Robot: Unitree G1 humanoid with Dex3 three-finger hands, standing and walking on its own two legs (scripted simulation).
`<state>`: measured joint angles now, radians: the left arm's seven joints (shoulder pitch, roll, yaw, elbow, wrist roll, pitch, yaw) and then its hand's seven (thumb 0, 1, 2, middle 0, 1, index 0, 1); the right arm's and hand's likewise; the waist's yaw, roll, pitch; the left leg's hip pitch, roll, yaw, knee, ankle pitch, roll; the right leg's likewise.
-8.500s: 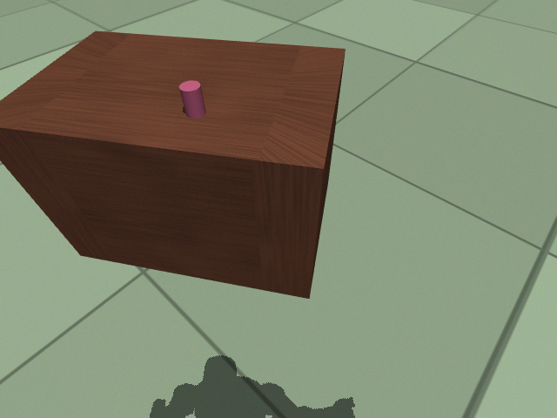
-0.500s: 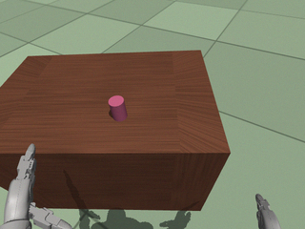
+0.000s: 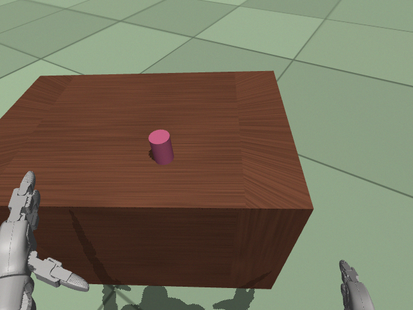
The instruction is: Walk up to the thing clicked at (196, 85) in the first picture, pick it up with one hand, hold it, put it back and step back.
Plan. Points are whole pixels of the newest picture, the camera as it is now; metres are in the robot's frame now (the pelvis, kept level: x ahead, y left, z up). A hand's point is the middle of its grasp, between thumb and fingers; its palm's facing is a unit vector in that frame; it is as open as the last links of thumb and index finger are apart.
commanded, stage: go down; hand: left
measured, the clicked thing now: (161, 147) +0.53 +0.17 -0.03
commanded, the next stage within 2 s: none
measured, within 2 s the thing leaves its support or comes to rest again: neither
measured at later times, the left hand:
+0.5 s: hand (61, 179) +0.32 +0.31 +0.10, palm faces +0.11 -0.99 -0.04, open 17.5 cm
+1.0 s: hand (56, 160) +0.36 +0.33 +0.11, palm faces +0.08 -1.00 +0.01, open 17.6 cm
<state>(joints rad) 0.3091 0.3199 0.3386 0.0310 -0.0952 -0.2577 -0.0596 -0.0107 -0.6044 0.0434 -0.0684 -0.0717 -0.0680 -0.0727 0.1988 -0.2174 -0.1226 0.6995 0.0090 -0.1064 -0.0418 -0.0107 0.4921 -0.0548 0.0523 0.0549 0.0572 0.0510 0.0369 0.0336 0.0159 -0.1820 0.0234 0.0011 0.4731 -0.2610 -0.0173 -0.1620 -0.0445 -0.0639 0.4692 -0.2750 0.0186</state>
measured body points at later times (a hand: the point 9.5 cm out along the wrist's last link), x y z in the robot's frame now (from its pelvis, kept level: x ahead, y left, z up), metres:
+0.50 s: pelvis +0.01 +0.01 +0.00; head +0.02 +0.01 +0.45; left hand +0.31 +0.36 +0.10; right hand +0.15 -0.26 -0.08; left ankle +0.00 +0.13 -0.74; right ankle -0.01 -0.13 -0.74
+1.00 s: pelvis +0.00 +0.00 +0.00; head +0.04 +0.02 +0.44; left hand +0.35 +0.39 +0.11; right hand +0.15 -0.26 -0.08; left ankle +0.00 +0.13 -0.74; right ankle -0.01 -0.13 -0.74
